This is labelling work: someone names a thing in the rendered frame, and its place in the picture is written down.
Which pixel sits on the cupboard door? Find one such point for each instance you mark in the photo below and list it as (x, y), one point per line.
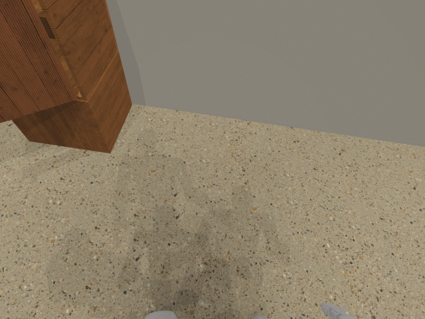
(32, 77)

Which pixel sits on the robot right hand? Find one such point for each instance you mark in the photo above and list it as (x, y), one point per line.
(335, 312)

